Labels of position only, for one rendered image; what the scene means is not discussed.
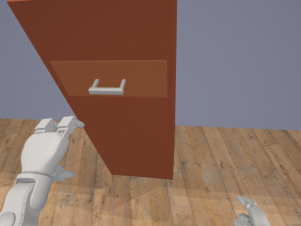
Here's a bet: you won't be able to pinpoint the cabinet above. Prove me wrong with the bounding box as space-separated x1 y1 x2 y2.
7 0 178 180

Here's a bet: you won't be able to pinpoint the robot right hand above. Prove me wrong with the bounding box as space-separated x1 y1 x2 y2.
234 195 271 226

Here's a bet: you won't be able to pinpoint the handle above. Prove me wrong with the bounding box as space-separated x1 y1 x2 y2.
88 79 126 95

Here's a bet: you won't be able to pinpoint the robot left hand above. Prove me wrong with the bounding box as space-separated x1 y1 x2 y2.
21 116 85 182

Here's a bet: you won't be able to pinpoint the drawer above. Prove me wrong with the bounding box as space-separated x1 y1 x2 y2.
50 59 167 97

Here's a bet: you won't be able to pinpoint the left robot forearm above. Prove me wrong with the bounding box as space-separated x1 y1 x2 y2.
0 171 53 226

